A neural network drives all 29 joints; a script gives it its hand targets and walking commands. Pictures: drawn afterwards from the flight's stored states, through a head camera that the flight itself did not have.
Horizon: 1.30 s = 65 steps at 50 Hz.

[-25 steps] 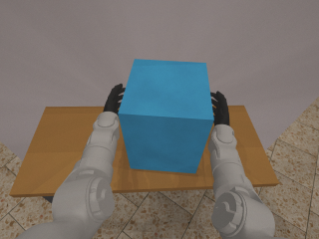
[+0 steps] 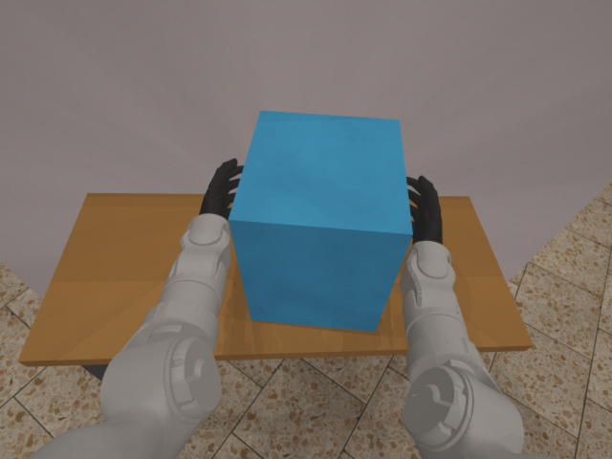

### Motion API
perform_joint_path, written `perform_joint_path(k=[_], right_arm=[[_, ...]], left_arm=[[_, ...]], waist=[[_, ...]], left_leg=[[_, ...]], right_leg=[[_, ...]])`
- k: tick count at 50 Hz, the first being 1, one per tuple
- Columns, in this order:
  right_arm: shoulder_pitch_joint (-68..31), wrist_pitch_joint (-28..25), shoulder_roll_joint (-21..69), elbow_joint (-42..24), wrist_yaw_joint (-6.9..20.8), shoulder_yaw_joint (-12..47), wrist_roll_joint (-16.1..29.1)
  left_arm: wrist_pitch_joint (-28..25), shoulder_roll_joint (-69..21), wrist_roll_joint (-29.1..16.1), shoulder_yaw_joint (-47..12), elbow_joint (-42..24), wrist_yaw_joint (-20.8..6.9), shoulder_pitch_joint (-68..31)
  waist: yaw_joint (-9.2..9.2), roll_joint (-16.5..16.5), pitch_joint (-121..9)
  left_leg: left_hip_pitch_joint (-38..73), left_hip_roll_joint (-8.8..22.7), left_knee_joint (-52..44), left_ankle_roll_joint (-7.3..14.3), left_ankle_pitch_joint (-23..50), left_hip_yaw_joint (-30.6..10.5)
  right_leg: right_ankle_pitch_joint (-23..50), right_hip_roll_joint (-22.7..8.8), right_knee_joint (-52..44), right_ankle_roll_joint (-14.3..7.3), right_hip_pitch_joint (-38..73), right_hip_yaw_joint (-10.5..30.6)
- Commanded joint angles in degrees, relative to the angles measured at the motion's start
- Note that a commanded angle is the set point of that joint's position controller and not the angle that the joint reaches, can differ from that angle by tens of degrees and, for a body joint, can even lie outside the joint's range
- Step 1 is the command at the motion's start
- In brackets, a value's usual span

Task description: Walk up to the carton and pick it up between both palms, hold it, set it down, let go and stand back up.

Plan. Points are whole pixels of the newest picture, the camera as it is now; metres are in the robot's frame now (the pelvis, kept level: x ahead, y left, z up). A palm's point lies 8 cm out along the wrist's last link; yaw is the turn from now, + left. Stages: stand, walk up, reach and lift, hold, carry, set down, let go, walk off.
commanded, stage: set down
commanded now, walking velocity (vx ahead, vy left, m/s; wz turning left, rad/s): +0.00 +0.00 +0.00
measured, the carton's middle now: (320, 226) +0.44 -0.01 +0.03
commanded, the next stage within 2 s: none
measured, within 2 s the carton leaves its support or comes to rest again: neither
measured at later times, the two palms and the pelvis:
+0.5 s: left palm (220, 215) +0.43 +0.13 +0.06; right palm (426, 242) +0.40 -0.15 +0.06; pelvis +0.00 +0.00 +0.00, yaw +0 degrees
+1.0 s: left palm (220, 216) +0.43 +0.13 +0.06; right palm (426, 243) +0.40 -0.15 +0.06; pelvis +0.00 +0.00 +0.00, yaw +0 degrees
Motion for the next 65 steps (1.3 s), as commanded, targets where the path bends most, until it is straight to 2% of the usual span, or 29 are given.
perform_joint_path(k=[1, 5, 12, 18, 19, 23, 27, 30, 33, 39, 41, 45, 48, 49, 52, 56, 58, 59, 60, 63, 64, 65], right_arm=[[-32.58, -2.07, 26.80, 0.13, 8.06, 16.57, -2.95], [-31.82, -2.26, 27.23, -0.47, 8.18, 16.70, -3.33], [-30.31, -3.09, 26.49, -0.17, 8.21, 15.52, -4.49], [-30.18, -3.02, 26.61, -0.13, 8.28, 15.33, -5.13], [-29.75, -3.10, 26.57, -0.33, 8.34, 15.52, -5.00], [-29.29, -3.16, 26.64, -0.77, 8.12, 14.63, -5.84], [-28.01, -2.80, 26.63, -1.44, 8.09, 15.65, -5.56], [-27.80, -2.91, 26.17, -2.11, 8.17, 14.75, -5.80], [-27.54, -2.80, 25.59, -1.56, 8.35, 13.42, -6.59], [-25.71, -1.89, 25.61, -1.56, 8.56, 13.17, -6.62], [-25.29, -1.52, 24.50, -1.95, 8.48, 12.47, -6.75], [-24.65, -1.58, 23.78, -1.22, 8.45, 11.64, -6.81], [-24.08, -1.34, 22.29, -2.33, 8.41, 11.56, -6.38], [-24.49, -1.27, 22.46, -2.31, 8.34, 10.93, -6.62], [-23.65, -0.77, 22.93, -2.48, 8.67, 10.85, -6.96], [-22.94, -0.22, 20.28, -3.36, 8.17, 10.69, -6.57], [-21.82, 0.05, 17.07, -2.81, 7.50, 9.87, -5.87], [-22.21, 0.06, 17.81, -3.07, 7.26, 9.81, -6.17], [-21.60, 0.20, 14.89, -2.92, 6.85, 9.75, -5.55], [-20.97, 0.31, 10.23, -3.05, 5.28, 10.16, -3.16], [-20.56, 0.36, 6.83, -2.65, 4.56, 10.24, -1.82], [-20.58, 0.29, 1.23, -2.10, 3.42, 10.99, 0.94]], left_arm=[[-3.44, -24.29, 0.77, -10.62, -3.85, -5.69, -33.61], [-3.86, -23.74, 1.59, -9.20, -3.79, -5.76, -32.84], [-3.92, -24.26, 2.33, -9.24, -3.70, -5.67, -30.72], [-4.32, -23.26, 3.03, -7.82, -3.10, -5.79, -30.28], [-4.49, -23.39, 3.00, -7.91, -3.40, -5.75, -30.10], [-4.87, -23.15, 3.53, -7.06, -2.33, -6.14, -29.59], [-4.56, -22.62, 4.09, -6.36, -2.45, -6.55, -27.68], [-4.43, -22.73, 4.07, -6.94, -3.19, -6.48, -27.77], [-4.51, -22.52, 4.60, -6.24, -3.04, -6.29, -27.87], [-4.11, -21.84, 6.01, -4.85, -3.20, -6.29, -25.92], [-3.60, -21.36, 6.20, -4.41, -3.23, -6.37, -25.13], [-3.68, -21.24, 6.20, -5.02, -4.35, -6.06, -25.33], [-3.69, -19.78, 6.51, -3.90, -4.34, -6.02, -24.38], [-3.85, -19.66, 6.46, -4.03, -4.60, -5.99, -25.30], [-3.60, -19.72, 7.11, -3.43, -4.79, -5.84, -24.53], [-3.84, -16.45, 6.97, -2.22, -4.64, -5.51, -24.18], [-3.90, -14.04, 6.30, -2.65, -5.19, -4.94, -24.19], [-4.11, -14.29, 6.81, -1.87, -5.61, -4.79, -24.47], [-4.17, -11.57, 6.48, -1.47, -5.34, -4.37, -24.33], [-4.73, -6.01, 5.31, -1.04, -5.51, -2.59, -24.44], [-5.23, -2.50, 4.09, -1.02, -5.55, -1.57, -24.74], [-5.74, 2.97, 2.41, -1.56, -4.96, 0.01, -24.95]], waist=[[-0.14, 2.29, -32.32], [0.43, 1.86, -32.84], [0.30, 2.60, -31.24], [0.67, 0.97, -30.39], [0.78, 1.59, -30.41], [0.40, 0.86, -29.29], [0.83, 0.62, -28.32], [0.55, 1.86, -29.08], [0.41, 1.58, -28.42], [1.20, 1.90, -26.79], [0.78, 1.39, -26.18], [0.30, 3.00, -25.64], [1.03, 2.48, -26.25], [0.57, 2.31, -26.49], [0.89, 2.20, -25.33], [0.94, 1.51, -24.95], [0.30, 2.43, -25.20], [0.55, 2.01, -24.62], [0.54, 2.13, -25.23], [1.16, 2.72, -26.46], [1.10, 2.69, -27.19], [1.58, 4.05, -28.71]], left_leg=[[13.64, 0.77, 1.36, -1.83, 22.82, 3.29], [11.66, 0.61, 0.84, -1.21, 21.64, 3.58], [14.82, 1.12, 2.14, -1.95, 25.23, 3.47], [12.03, 0.88, 1.13, -0.86, 22.21, 3.67], [11.54, 0.86, 1.02, -0.99, 21.96, 3.67], [10.49, 0.56, 0.66, -0.46, 19.93, 4.12], [8.84, 0.33, 0.05, -0.11, 19.35, 4.01], [10.42, 0.58, 0.36, -0.64, 19.80, 3.78], [11.76, 0.79, 0.67, -0.73, 19.94, 3.78], [11.68, 0.59, 0.75, -0.40, 20.64, 3.92], [11.87, 0.52, 0.55, -0.26, 19.94, 3.85], [14.40, 0.87, 1.78, -1.04, 22.58, 3.48], [14.26, 0.62, 1.89, -0.62, 22.57, 3.62], [13.95, 0.46, 1.73, -0.59, 21.61, 3.67], [15.13, 0.63, 1.82, -0.48, 22.18, 3.47], [13.12, 0.26, 1.55, -0.05, 21.34, 3.73], [14.56, 0.37, 1.87, -0.52, 21.93, 3.56], [14.73, 0.32, 2.13, -0.25, 22.29, 3.71], [14.72, 0.15, 2.34, -0.17, 22.60, 3.82], [12.83, -0.04, 2.62, -0.25, 21.70, 3.73], [11.87, 0.01, 2.63, -0.32, 21.24, 3.72], [11.02, 0.03, 3.46, -0.75, 22.42, 3.81]], right_leg=[[24.17, -0.12, 2.93, 3.35, 13.61, -3.89], [25.38, -0.54, 3.28, 3.63, 14.95, -3.63], [23.11, 0.19, 2.56, 3.28, 11.13, -4.42], [23.52, -0.25, 2.79, 3.76, 12.76, -3.88], [23.90, -0.37, 2.98, 3.68, 13.22, -3.80], [23.80, -0.57, 2.91, 3.89, 13.68, -3.59], [25.93, -0.75, 3.57, 4.46, 15.65, -3.36], [23.44, -0.53, 3.20, 4.16, 13.32, -4.00], [20.14, -0.19, 2.06, 3.73, 10.77, -4.14], [19.98, -0.27, 2.13, 3.81, 10.99, -3.95], [19.51, -0.11, 2.04, 3.98, 10.87, -4.00], [17.77, 0.34, 1.68, 3.62, 7.38, -4.59], [17.22, 0.37, 1.67, 3.63, 7.48, -4.38], [16.31, 0.30, 1.34, 3.71, 7.33, -4.42], [14.66, 0.50, 0.96, 3.62, 5.81, -4.52], [17.58, 0.10, 1.76, 4.22, 7.76, -3.77], [16.41, 0.31, 1.59, 4.12, 6.12, -3.78], [15.55, 0.33, 1.15, 4.17, 5.15, -3.80], [16.40, 0.31, 1.32, 4.13, 5.43, -3.46], [16.37, 0.19, 1.82, 4.27, 5.70, -2.98], [16.37, 0.31, 2.07, 4.16, 5.86, -2.60], [17.95, 0.55, 2.91, 3.70, 5.84, -2.13]])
